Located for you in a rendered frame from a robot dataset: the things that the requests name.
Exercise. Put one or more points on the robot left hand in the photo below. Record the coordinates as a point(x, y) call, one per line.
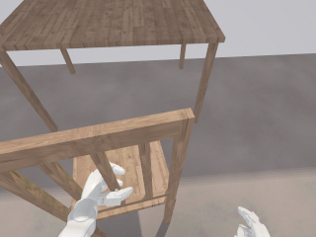
point(95, 185)

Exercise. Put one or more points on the chair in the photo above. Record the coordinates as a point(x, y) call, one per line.
point(133, 144)

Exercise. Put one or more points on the table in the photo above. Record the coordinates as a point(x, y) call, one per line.
point(66, 24)

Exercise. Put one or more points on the robot right hand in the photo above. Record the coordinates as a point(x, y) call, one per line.
point(257, 229)

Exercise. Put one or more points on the robot left forearm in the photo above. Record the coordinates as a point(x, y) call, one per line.
point(81, 221)

